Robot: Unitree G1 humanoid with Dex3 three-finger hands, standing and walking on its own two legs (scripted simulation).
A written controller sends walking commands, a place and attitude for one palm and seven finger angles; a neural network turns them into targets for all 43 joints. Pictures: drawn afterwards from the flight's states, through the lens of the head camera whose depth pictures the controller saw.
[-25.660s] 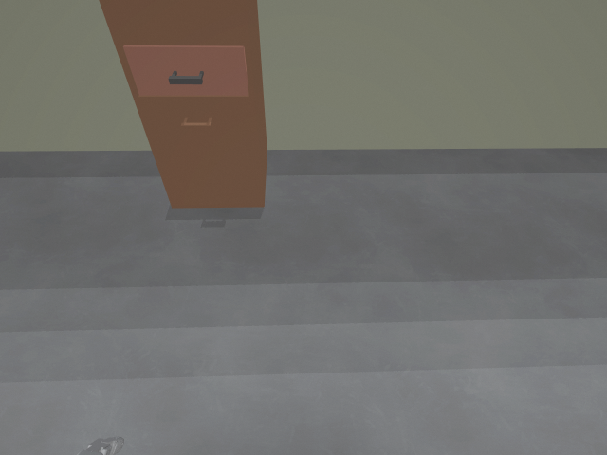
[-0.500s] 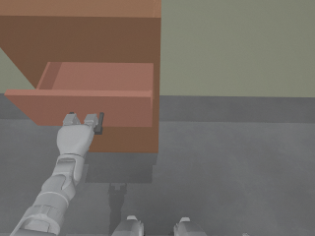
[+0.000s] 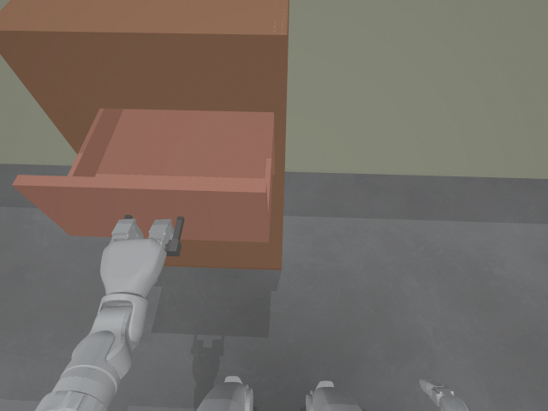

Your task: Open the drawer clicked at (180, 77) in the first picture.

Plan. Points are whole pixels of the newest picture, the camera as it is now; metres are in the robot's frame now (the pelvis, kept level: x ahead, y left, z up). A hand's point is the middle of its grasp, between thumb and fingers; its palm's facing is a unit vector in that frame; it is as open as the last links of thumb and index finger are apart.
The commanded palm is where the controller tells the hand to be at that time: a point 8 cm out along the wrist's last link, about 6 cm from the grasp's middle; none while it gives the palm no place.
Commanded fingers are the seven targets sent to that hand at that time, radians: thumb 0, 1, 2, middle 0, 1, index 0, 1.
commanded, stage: pull the drawer open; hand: left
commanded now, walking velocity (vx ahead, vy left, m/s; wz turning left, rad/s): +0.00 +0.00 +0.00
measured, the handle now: (150, 234) +0.39 +0.23 -0.03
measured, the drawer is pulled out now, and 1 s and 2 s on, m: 0.17 0.30 0.30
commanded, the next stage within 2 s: open the thumb to release the handle in 1.12 s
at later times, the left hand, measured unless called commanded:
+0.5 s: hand (138, 318) +0.26 +0.22 -0.05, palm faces -0.05 -0.06 -1.00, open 5.5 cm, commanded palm +0.23 +0.22 -0.01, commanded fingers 0.00 0.90 0.90 -0.40 -1.35 -0.40 -1.35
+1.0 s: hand (128, 362) +0.20 +0.22 -0.05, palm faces -0.06 -0.06 -1.00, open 5.6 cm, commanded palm +0.17 +0.23 -0.01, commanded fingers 0.00 0.90 0.90 -0.40 -1.35 -0.40 -1.35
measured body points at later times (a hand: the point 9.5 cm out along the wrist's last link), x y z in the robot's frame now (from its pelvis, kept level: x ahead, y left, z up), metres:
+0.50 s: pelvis +0.01 -0.01 +0.00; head +0.09 -0.02 +0.44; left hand +0.26 +0.22 +0.00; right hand +0.18 -0.25 -0.12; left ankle +0.01 +0.09 -0.66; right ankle +0.00 -0.09 -0.66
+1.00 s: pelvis +0.00 -0.02 -0.01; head +0.08 -0.04 +0.43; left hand +0.20 +0.22 +0.00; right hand +0.20 -0.25 -0.13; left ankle +0.01 +0.09 -0.66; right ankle +0.00 -0.09 -0.66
